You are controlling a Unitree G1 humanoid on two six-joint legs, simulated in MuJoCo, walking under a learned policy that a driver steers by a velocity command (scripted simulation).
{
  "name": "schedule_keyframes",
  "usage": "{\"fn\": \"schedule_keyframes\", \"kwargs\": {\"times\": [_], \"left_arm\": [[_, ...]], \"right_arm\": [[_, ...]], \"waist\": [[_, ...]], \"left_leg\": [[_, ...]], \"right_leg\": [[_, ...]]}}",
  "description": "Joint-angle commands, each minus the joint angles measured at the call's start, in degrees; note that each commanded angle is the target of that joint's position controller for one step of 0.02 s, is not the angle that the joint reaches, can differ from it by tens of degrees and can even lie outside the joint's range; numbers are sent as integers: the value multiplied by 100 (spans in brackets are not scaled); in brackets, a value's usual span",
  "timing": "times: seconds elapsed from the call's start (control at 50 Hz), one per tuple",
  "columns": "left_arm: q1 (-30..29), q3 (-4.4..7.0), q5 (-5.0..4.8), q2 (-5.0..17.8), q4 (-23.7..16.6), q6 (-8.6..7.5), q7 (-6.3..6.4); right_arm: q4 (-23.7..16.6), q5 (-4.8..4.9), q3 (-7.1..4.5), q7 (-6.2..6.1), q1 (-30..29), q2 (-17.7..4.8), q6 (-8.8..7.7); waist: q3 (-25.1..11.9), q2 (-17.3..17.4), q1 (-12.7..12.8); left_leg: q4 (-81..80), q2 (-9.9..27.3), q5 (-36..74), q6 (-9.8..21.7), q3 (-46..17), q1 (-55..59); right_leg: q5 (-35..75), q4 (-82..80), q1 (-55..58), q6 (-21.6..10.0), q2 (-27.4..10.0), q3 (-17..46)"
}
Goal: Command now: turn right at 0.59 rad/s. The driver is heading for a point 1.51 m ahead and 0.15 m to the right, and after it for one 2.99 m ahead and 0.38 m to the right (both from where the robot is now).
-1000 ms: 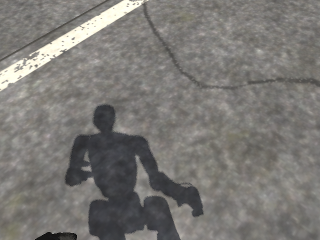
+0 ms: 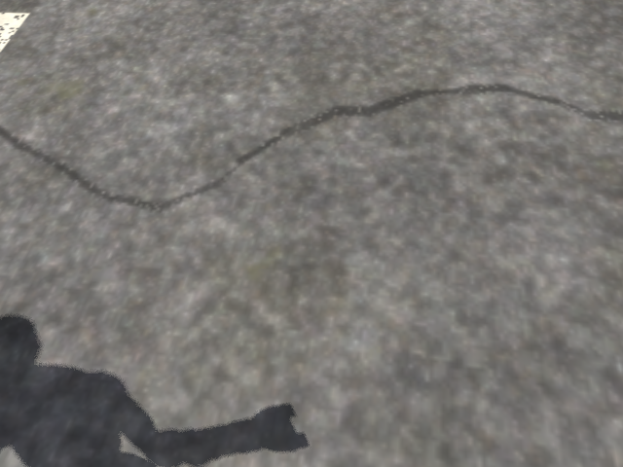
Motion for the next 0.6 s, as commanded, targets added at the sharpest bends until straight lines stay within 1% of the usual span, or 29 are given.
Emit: {"fn": "schedule_keyframes", "kwargs": {"times": [0.02,0.08,0.12,0.16,0.18,0.2,0.22,0.24,0.26,0.28,0.3,0.32,0.34,0.36,0.38,0.4,0.42,0.44,0.5,0.54,0.56,0.58,0.6], "left_arm": [[-146,281,-16,983,-378,-56,83],[-164,314,-6,1075,-383,-22,73],[-205,323,-16,1097,-387,2,40],[-255,326,-47,1098,-390,25,15],[-296,326,-68,1091,-394,38,10],[-382,321,-101,1072,-404,56,16],[-485,307,-152,1032,-422,77,36],[-385,267,-152,876,-427,80,61],[-8,178,-61,516,-385,73,47],[-106,307,-119,862,-526,10,60],[52,445,-35,1273,-379,-14,70],[110,497,-82,1315,-238,21,62],[237,481,-93,1142,-85,98,86],[222,440,-74,997,-73,145,87],[168,382,-86,804,-92,158,69],[53,337,-106,689,-145,150,62],[-73,295,-113,602,-199,133,63],[-172,258,-96,543,-237,118,63],[-269,127,-14,348,-287,92,12],[-225,123,-34,407,-254,85,-21],[-122,134,-40,439,-200,83,-37],[73,138,-34,417,-104,76,-56],[255,137,-14,410,-8,64,-73]], "right_arm": [[-444,10,-44,11,-213,-286,-105],[-488,36,-32,63,-311,-294,-147],[-506,66,-44,101,-300,-330,-188],[-521,92,-55,145,-250,-350,-238],[-519,102,-61,168,-188,-351,-263],[-489,107,-70,192,-55,-341,-289],[-425,96,-88,204,137,-339,-313],[-392,43,-149,186,285,-535,-316],[-480,-53,-206,139,270,-891,-267],[-446,-226,-242,175,238,-1073,-247],[-580,-172,-162,158,13,-763,-269],[-630,-121,-83,122,-239,-492,-263],[-691,-64,-49,95,-399,-405,-245],[-674,8,-20,72,-404,-358,-233],[-647,9,6,51,-333,-357,-206],[-608,-16,9,40,-231,-371,-181],[-571,-36,4,30,-113,-396,-157],[-539,-39,-5,25,-23,-427,-138],[-495,16,-48,70,-77,-609,-91],[-423,77,-63,113,2,-701,-65],[-384,117,-53,127,27,-712,-55],[-356,165,-27,135,-19,-685,-47],[-292,210,18,138,47,-588,-55]], "waist": [[-748,-977,43],[-679,-1064,110],[-666,-1098,123],[-697,-1137,118],[-720,-1150,83],[-749,-1133,-22],[-766,-1087,-175],[-871,-840,-169],[-1031,465,87],[-641,1579,94],[-576,951,117],[-486,643,196],[-425,468,237],[-345,470,158],[-318,484,118],[-323,564,41],[-385,648,-45],[-458,706,-121],[-632,847,-170],[-641,949,-214],[-634,934,-175],[-610,873,-43],[-574,780,65]], "left_leg": [[-746,-41,184,-51,-172,-161],[-1391,-146,29,-13,-236,239],[-1741,-231,-92,38,-258,524],[-2145,-297,-149,103,-274,769],[-2444,-319,-92,145,-275,929],[-2944,-332,171,204,-247,1214],[-3696,-309,789,282,-161,1683],[-4004,164,1410,455,-420,2366],[-4133,1412,2388,943,-1498,3016],[-4315,2238,3092,1932,-2723,2639],[-4304,2306,2929,2115,-2474,2496],[-4233,1923,2661,1869,-1861,2369],[-4190,1570,2349,1642,-1370,2358],[-4170,1469,2448,1637,-1181,2378],[-4193,1321,2589,1648,-916,2319],[-4216,1233,2646,1683,-746,2394],[-4193,1232,2724,1731,-684,2599],[-4153,1280,2811,1780,-672,2785],[-4053,1354,2953,1808,-517,2720],[-3990,1407,3016,1831,-552,2610],[-3909,1404,2965,1806,-569,2570],[-3774,1349,2905,1715,-516,2440],[-3639,1253,2718,1521,-437,2222]], "right_leg": [[1538,-553,925,-1001,-1254,1448],[1094,-514,693,-1038,-1248,1821],[1146,-452,594,-1043,-1227,2086],[1387,-345,656,-1015,-1193,2360],[1530,-270,699,-978,-1154,2475],[1614,-154,685,-887,-1057,2517],[1483,1,541,-711,-892,2459],[748,317,117,-424,-643,2261],[-1236,1594,-621,-45,25,1363],[-2686,2671,-1664,271,598,505],[-2412,3733,-1725,487,151,562],[-2004,4112,-1727,585,85,481],[-1691,4358,-1744,700,50,388],[-1449,4556,-1843,791,45,364],[-1338,4506,-1767,844,59,241],[-1260,4267,-1733,884,64,115],[-1253,3933,-1735,915,36,44],[-1296,3571,-1682,939,-19,8],[-1473,2302,-881,886,-247,-268],[-1343,1582,-421,822,-230,-490],[-1075,1111,-189,760,-197,-565],[-520,382,188,647,-153,-658],[156,-470,690,485,-97,-708]]}}
Keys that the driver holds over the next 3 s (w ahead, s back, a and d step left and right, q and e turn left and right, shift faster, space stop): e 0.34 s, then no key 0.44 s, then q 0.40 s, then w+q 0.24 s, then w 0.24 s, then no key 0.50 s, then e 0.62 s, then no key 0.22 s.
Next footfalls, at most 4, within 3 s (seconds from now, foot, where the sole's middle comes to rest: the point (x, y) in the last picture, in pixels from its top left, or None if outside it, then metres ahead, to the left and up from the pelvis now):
0.24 left None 0.07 0.13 -0.78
0.62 right None -0.01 -0.12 -0.78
1.18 left None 0.06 0.11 -0.78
1.76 right None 0.36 -0.10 -0.78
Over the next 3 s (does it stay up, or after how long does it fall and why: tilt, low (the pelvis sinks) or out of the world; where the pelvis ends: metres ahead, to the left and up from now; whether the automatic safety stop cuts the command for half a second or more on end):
stays up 0.33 -0.01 0.00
